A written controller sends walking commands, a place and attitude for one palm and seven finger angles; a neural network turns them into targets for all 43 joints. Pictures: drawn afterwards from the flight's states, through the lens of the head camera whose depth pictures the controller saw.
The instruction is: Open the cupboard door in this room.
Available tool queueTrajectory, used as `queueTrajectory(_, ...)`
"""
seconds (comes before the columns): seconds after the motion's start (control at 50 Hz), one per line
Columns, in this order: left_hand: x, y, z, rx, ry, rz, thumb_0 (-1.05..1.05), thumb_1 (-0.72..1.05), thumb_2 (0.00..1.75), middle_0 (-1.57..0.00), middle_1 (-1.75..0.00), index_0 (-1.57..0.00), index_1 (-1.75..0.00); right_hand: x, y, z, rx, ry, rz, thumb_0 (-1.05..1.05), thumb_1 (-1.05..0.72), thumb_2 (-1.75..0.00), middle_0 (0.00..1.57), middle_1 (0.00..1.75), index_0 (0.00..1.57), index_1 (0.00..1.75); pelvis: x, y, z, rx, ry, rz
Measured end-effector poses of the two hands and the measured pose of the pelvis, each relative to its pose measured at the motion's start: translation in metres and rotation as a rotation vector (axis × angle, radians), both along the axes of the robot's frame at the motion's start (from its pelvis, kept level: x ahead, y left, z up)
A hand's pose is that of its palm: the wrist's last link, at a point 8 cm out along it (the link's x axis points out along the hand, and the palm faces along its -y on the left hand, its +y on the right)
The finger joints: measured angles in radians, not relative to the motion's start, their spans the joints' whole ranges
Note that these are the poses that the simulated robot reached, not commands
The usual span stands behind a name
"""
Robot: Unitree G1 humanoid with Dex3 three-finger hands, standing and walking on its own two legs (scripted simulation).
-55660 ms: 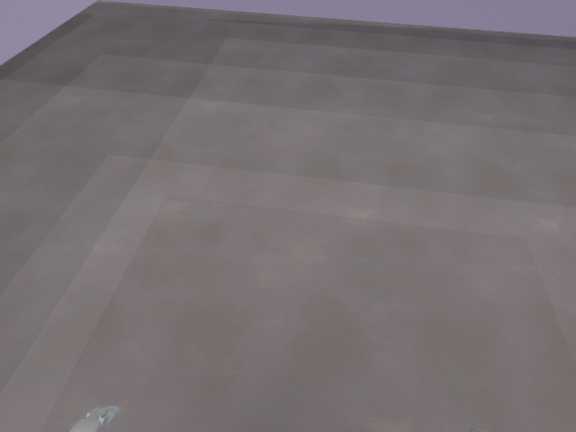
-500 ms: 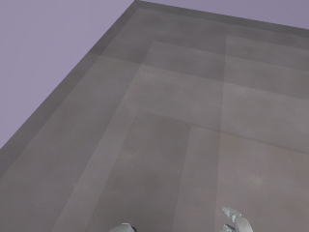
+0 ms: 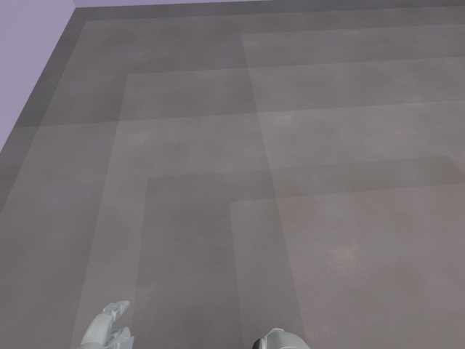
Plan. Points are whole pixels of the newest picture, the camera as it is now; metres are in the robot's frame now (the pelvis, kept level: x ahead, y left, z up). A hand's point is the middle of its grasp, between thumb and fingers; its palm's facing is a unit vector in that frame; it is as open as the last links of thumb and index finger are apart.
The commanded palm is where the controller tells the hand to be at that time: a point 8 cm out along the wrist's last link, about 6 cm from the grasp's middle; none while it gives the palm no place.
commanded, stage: turn to face it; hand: left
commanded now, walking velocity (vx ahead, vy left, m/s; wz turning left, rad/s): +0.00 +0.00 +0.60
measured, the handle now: out of the picture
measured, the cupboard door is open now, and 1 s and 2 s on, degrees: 40 40 40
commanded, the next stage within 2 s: none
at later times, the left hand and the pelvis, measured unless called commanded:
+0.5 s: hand out of the picture +0.13 +0.24 -0.16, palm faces +0.29 -0.93 -0.22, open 7.4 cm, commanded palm none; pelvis +0.09 +0.01 +0.02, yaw +15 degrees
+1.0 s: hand out of the picture +0.04 +0.15 -0.15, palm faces +0.58 -0.79 -0.20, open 7.4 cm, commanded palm none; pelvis +0.11 -0.03 +0.02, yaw +35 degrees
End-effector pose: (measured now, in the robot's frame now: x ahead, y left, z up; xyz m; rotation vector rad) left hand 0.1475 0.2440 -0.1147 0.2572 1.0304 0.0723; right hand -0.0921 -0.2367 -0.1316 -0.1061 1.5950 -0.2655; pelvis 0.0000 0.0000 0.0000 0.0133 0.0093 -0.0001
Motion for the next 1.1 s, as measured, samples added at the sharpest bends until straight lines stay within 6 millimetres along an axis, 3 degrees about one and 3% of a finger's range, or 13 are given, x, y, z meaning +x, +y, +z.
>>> queueTrajectory(0.08,0.015,-0.021,0.005,-0.027,0.016,0.016,0.01,0.91,0.9,-0.2,-0.29,-0.2,-0.3,0.046,0.004,0.003,0.025,-0.033,0.011,0.01,-0.91,-0.9,0.2,0.3,0.2,0.3,0.024,-0.004,0.011,-0.013,-0.001,0.033)
queueTrajectory(0.2,0.011,-0.039,0.0,-0.113,0.064,0.101,0.01,0.9,0.9,-0.2,-0.29,-0.2,-0.3,0.135,0.019,0.014,0.054,-0.151,0.104,0.01,-0.91,-0.9,0.2,0.3,0.2,0.3,0.051,-0.003,0.022,-0.014,0.015,0.098)
queueTrajectory(0.3,0.003,-0.017,-0.015,-0.148,0.051,0.233,-0.01,0.91,0.9,-0.2,-0.29,-0.2,-0.3,0.197,0.023,0.015,0.015,-0.201,0.233,0.02,-0.93,-0.9,0.21,0.3,0.2,0.3,0.07,0.011,0.014,-0.036,0.009,0.17)
queueTrajectory(0.4,-0.022,0.016,-0.028,-0.108,0.139,0.326,0.0,0.91,0.9,-0.2,-0.29,-0.2,-0.3,0.247,0.023,0.018,-0.034,-0.276,0.32,0.01,-0.93,-0.9,0.21,0.3,0.2,0.3,0.083,0.018,0.007,-0.034,0.024,0.221)
queueTrajectory(0.5,-0.041,0.036,-0.011,-0.045,0.171,0.406,0.0,0.91,0.9,-0.2,-0.29,-0.2,-0.3,0.282,0.018,0.028,-0.035,-0.3,0.398,0.01,-0.91,-0.9,0.21,0.3,0.2,0.3,0.09,0.012,0.018,-0.037,0.033,0.27)
queueTrajectory(0.58,-0.05,0.036,0.004,-0.002,0.166,0.451,0.01,0.91,0.9,-0.2,-0.29,-0.19,-0.3,0.306,0.009,0.026,-0.014,-0.306,0.45,0.01,-0.91,-0.9,0.21,0.3,0.2,0.3,0.095,0.0,0.021,-0.041,0.028,0.313)
queueTrajectory(0.7,-0.06,0.013,0.013,0.058,0.12,0.512,0.01,0.91,0.9,-0.2,-0.29,-0.2,-0.3,0.35,-0.015,0.007,0.029,-0.323,0.512,0.01,-0.9,-0.9,0.21,0.3,0.2,0.3,0.105,-0.03,0.011,-0.014,0.023,0.392)
queueTrajectory(0.78,-0.081,-0.014,0.02,0.04,0.147,0.568,0.01,0.9,0.9,-0.2,-0.29,-0.2,-0.3,0.383,-0.016,0.012,0.043,-0.336,0.573,0.01,-0.91,-0.9,0.2,0.3,0.2,0.3,0.109,-0.038,0.018,0.0,0.01,0.456)
queueTrajectory(0.86,-0.098,-0.038,0.017,-0.011,0.179,0.621,0.01,0.9,0.9,-0.2,-0.29,-0.2,-0.3,0.41,-0.004,0.025,0.058,-0.364,0.636,0.01,-0.91,-0.9,0.2,0.3,0.2,0.3,0.114,-0.042,0.024,0.017,0.014,0.513)
queueTrajectory(0.94,-0.118,-0.055,0.006,-0.067,0.192,0.682,0.01,0.9,0.9,-0.21,-0.29,-0.2,-0.3,0.433,0.023,0.032,0.07,-0.388,0.729,0.01,-0.91,-0.9,0.2,0.3,0.2,0.3,0.114,-0.04,0.024,0.016,0.013,0.57)
queueTrajectory(1.04,-0.153,-0.057,-0.021,-0.126,0.214,0.782,0.01,0.9,0.9,-0.21,-0.3,-0.2,-0.3,0.456,0.069,0.031,0.077,-0.462,0.855,0.01,-0.91,-0.9,0.2,0.3,0.2,0.3,0.108,-0.027,0.007,-0.011,0.007,0.646)
queueTrajectory(1.1,-0.169,-0.051,-0.026,-0.125,0.246,0.824,0.01,0.9,0.9,-0.21,-0.29,-0.2,-0.3,0.455,0.086,0.035,0.084,-0.481,0.903,0.01,-0.91,-0.9,0.2,0.3,0.2,0.3,0.105,-0.027,0.007,-0.008,0.001,0.671)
